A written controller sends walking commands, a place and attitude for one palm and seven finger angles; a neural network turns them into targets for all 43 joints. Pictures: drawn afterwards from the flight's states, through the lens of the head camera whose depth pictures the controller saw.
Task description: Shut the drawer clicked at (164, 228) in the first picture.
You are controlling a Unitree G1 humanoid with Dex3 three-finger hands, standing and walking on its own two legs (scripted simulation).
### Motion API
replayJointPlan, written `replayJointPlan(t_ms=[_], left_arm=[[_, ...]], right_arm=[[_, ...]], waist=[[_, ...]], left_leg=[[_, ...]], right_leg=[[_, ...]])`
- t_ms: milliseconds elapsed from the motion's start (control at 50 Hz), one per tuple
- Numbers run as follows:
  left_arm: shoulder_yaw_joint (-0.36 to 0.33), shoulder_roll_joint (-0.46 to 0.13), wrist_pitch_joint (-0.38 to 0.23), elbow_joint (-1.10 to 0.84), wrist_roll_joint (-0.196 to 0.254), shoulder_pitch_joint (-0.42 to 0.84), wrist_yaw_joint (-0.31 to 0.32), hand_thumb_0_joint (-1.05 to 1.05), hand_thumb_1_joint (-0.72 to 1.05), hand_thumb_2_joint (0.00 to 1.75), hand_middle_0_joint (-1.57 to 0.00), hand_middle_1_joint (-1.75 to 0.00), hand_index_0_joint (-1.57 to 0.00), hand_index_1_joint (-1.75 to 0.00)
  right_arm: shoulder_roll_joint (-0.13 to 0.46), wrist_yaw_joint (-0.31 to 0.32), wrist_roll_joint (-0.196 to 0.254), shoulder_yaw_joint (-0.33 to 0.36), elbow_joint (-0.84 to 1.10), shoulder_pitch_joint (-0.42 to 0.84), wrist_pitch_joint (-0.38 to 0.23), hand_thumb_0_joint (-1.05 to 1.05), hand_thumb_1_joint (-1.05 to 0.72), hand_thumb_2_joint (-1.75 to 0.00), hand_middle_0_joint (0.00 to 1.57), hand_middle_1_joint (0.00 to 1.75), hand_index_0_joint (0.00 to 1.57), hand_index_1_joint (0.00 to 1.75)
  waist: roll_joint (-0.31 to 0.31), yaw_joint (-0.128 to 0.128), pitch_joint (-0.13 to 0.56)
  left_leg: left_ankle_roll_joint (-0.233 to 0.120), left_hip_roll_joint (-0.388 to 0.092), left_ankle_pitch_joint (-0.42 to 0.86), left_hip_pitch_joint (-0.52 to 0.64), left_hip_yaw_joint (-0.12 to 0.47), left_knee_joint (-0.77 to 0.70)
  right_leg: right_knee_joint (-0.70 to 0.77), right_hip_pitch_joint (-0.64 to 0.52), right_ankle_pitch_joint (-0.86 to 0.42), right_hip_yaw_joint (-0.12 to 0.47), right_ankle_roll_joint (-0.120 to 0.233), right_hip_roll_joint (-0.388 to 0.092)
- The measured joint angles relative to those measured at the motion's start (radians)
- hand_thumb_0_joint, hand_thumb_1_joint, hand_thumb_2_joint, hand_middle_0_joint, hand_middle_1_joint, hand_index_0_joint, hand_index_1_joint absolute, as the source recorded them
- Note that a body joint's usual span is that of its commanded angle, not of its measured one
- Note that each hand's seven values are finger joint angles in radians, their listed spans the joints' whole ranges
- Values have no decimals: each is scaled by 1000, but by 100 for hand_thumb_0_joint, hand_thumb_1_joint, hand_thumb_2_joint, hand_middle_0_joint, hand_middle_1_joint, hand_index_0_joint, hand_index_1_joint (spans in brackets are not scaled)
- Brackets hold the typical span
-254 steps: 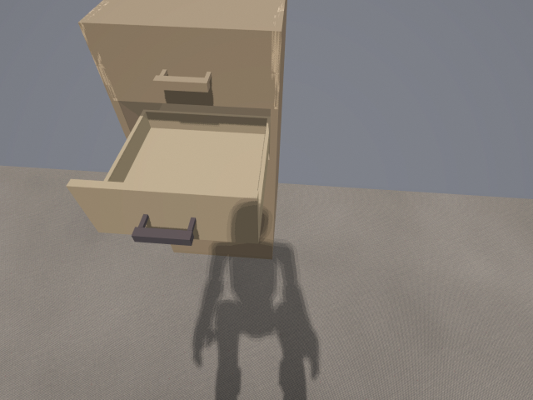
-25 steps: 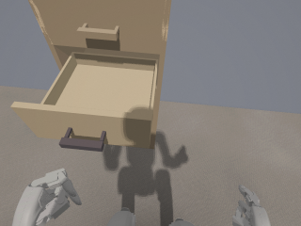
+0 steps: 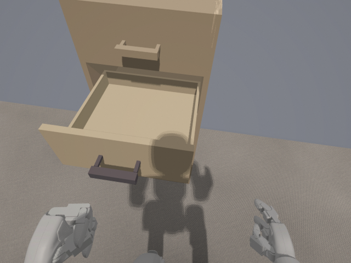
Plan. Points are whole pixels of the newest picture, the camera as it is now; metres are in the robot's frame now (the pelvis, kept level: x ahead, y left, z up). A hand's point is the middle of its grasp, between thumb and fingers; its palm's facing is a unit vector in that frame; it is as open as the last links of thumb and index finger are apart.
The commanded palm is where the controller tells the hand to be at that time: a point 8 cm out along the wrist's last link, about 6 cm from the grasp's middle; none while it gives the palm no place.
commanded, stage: raise the hand and make a fist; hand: left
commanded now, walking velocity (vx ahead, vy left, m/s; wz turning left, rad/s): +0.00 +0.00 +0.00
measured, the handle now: (116, 168) +0.35 +0.19 -0.02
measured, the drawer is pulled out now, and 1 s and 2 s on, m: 0.30 0.30 0.30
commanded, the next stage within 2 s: bring the fist close to the handle in 0.36 s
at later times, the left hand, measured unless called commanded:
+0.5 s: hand (90, 237) +0.16 +0.17 +0.07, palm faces -0.03 -1.00 -0.08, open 3.3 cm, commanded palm +0.13 +0.23 +0.07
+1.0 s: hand (104, 219) +0.20 +0.17 +0.02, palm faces -0.05 -1.00 -0.06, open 3.3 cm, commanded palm +0.18 +0.23 +0.02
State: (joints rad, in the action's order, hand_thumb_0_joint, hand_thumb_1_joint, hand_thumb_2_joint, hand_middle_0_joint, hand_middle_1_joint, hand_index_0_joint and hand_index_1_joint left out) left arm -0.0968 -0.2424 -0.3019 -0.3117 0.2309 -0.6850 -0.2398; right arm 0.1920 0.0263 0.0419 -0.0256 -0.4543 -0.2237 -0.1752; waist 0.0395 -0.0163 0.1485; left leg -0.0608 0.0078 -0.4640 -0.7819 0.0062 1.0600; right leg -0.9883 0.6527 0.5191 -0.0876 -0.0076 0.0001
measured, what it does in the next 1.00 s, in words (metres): stands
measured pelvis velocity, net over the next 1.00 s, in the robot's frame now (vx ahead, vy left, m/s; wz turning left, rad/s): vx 0.00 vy -0.03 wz -0.01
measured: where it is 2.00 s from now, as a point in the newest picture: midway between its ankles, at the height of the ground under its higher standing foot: outside the picture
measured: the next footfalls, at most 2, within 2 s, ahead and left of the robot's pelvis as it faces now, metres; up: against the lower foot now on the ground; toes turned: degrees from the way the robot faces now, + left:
none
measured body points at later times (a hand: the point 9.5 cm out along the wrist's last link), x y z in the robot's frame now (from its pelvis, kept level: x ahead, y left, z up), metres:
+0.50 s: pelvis +0.00 -0.02 +0.00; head +0.03 -0.01 +0.45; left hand +0.16 +0.22 +0.08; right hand +0.19 -0.25 -0.06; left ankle +0.04 +0.07 -0.67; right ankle -0.01 -0.13 -0.67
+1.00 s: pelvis +0.00 -0.03 -0.02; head +0.06 -0.01 +0.43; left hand +0.20 +0.22 +0.03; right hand +0.18 -0.27 -0.09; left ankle +0.04 +0.07 -0.67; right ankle -0.01 -0.13 -0.67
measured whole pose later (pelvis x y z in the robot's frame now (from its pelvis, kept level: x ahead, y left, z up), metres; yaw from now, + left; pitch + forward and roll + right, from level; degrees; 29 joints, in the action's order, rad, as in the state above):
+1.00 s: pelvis +0.00 -0.03 -0.02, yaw -1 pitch +16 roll -3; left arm -0.20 -0.26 -0.40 -0.02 0.28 -0.48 -0.32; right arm 0.22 0.05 0.03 0.01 -0.54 -0.21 -0.18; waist 0.03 0.03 0.16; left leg -0.02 -0.02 -0.50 -0.93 0.02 1.15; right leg -1.10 0.81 0.57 -0.10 0.03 0.02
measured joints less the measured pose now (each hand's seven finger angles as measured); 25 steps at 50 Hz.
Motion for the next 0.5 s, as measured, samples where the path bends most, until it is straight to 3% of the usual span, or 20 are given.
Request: replayJointPlan(t_ms=[280,500], left_arm=[[-37,-13,-17,20,27,-21,-11,2,90,90,-140,-160,-140,-160],[-69,-22,-32,68,48,5,-36,2,90,90,-140,-160,-140,-160]], right_arm=[[23,9,11,35,-28,-29,-7,2,-90,-90,20,29,20,30],[16,21,14,29,-43,-9,-15,2,-90,-90,20,29,20,30]], waist=[[-1,23,2],[3,19,2]], left_leg=[[12,-9,-1,2,3,-3],[26,-15,3,2,14,-6]], right_leg=[[-1,2,3,-1,12,10],[-4,3,4,-11,26,16]])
